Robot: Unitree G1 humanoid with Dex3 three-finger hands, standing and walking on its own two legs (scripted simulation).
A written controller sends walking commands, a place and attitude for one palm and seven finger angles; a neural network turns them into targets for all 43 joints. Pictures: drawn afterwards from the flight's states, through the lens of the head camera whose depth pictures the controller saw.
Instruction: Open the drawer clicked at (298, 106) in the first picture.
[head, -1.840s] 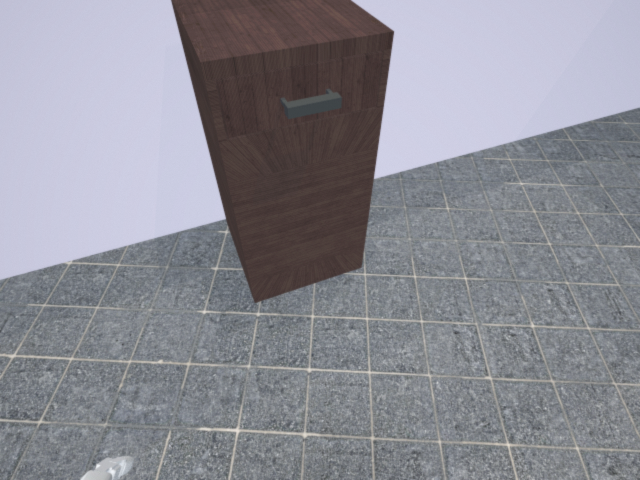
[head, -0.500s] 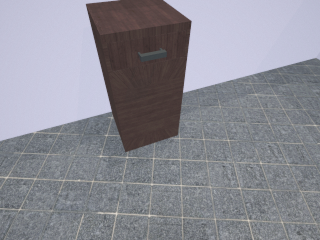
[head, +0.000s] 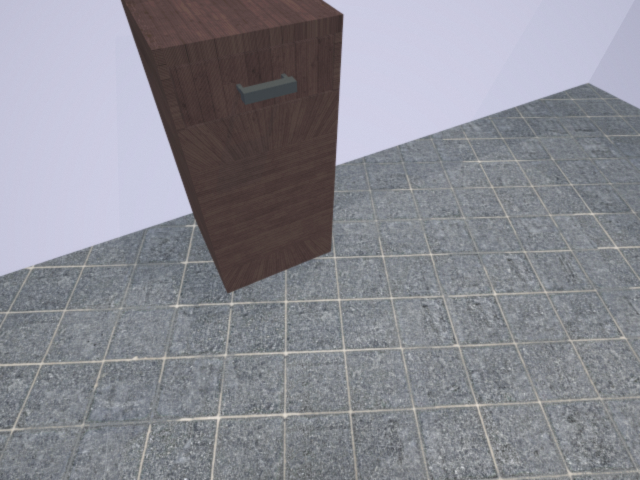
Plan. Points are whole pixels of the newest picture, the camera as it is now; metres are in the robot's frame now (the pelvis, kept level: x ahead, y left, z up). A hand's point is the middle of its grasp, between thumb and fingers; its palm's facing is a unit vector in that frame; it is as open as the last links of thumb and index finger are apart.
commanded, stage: walk to a spot facing it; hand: left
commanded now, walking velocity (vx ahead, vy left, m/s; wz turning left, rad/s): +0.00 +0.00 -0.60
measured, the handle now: (265, 86) +0.93 +0.19 +0.02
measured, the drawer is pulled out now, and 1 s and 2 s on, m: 0.00 0.00 0.00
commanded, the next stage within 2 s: none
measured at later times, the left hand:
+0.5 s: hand out of the picture +0.06 +0.15 -0.15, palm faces -0.16 -0.95 -0.27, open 7.4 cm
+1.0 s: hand (220, 444) +0.19 +0.16 -0.16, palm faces -0.46 -0.86 -0.20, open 7.4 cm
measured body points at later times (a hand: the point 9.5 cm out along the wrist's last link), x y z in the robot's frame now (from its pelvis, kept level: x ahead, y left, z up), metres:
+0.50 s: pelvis -0.02 -0.04 +0.01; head +0.01 -0.08 +0.46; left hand +0.06 +0.20 -0.12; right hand +0.02 -0.32 -0.14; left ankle -0.01 +0.14 -0.65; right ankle +0.00 -0.10 -0.73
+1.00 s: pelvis +0.03 +0.00 +0.01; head +0.05 +0.03 +0.46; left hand +0.22 +0.21 -0.14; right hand -0.10 -0.22 -0.12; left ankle +0.01 +0.12 -0.73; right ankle -0.01 -0.15 -0.62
